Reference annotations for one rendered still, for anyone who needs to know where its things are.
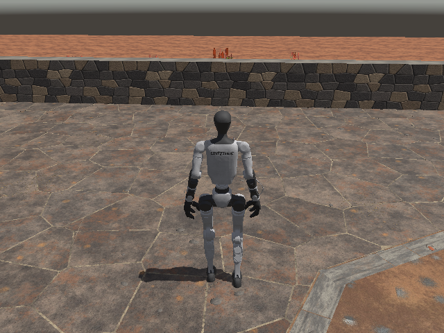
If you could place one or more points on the left robot hand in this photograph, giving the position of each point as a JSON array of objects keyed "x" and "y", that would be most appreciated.
[{"x": 188, "y": 209}]

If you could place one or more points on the robot right foot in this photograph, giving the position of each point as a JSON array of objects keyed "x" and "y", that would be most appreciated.
[{"x": 236, "y": 281}]

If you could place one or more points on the robot left shin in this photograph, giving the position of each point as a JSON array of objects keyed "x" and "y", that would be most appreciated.
[{"x": 209, "y": 252}]

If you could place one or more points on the left robot forearm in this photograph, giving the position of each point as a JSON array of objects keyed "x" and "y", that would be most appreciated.
[{"x": 191, "y": 188}]

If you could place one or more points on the robot left upper arm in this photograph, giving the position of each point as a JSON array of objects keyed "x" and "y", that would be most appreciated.
[{"x": 200, "y": 147}]

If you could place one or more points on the right robot hand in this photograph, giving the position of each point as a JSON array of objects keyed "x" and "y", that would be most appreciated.
[{"x": 255, "y": 208}]

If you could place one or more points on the robot right upper arm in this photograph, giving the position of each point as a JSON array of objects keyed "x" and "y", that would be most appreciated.
[{"x": 244, "y": 148}]

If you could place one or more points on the right robot forearm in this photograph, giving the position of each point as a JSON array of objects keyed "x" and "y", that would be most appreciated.
[{"x": 252, "y": 186}]

